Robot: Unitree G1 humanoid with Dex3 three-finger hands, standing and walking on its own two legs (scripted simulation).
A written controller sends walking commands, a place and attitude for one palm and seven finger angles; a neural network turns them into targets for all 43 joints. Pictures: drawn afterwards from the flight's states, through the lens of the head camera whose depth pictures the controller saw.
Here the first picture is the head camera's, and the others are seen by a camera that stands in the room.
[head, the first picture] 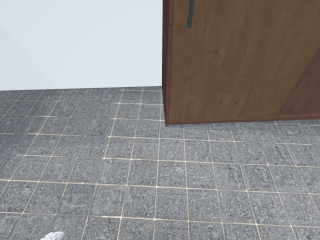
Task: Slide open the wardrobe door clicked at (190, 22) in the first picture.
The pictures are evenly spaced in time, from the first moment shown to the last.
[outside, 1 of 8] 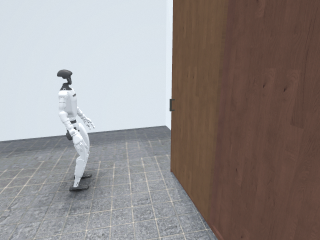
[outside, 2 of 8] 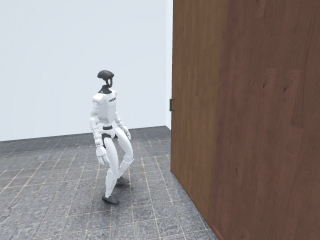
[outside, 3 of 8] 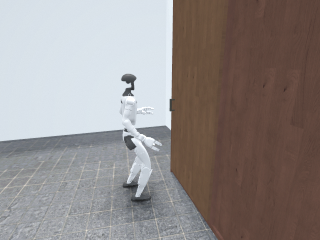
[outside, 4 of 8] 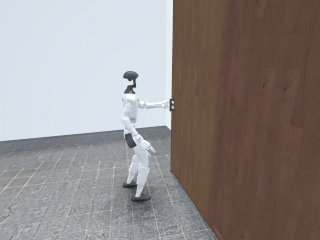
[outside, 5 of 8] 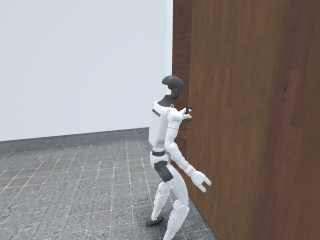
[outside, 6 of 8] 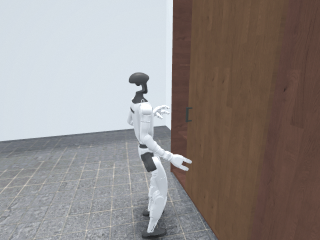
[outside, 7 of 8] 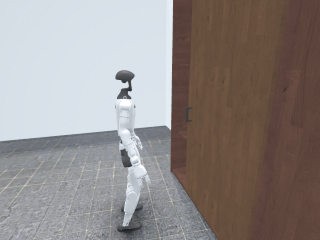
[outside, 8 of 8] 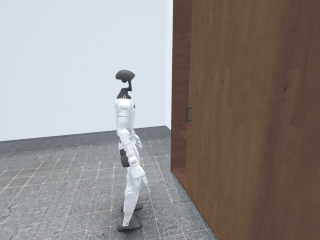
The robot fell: no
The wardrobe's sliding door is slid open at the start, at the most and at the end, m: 0.00 0.44 0.44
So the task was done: yes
